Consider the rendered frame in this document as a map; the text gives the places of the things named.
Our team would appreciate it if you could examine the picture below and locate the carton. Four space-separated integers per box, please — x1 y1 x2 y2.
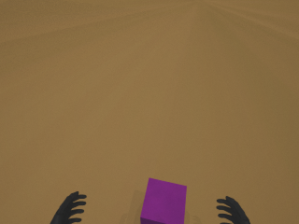
140 178 187 224

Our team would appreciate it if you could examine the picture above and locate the robot left hand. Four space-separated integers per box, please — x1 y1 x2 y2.
50 191 87 224

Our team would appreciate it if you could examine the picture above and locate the robot right hand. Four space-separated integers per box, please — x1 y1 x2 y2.
216 196 250 224

